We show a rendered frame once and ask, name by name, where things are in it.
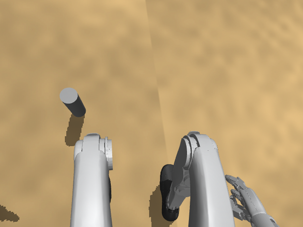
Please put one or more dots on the right robot arm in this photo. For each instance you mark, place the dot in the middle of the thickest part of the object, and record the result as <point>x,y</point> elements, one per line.
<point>263,220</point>

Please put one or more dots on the right robot hand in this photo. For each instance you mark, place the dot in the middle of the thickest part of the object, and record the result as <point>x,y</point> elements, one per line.
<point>248,198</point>

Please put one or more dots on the can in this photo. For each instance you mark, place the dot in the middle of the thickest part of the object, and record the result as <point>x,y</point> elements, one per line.
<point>71,99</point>

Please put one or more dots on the right robot foot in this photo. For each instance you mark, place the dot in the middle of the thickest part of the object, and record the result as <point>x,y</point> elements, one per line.
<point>165,184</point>

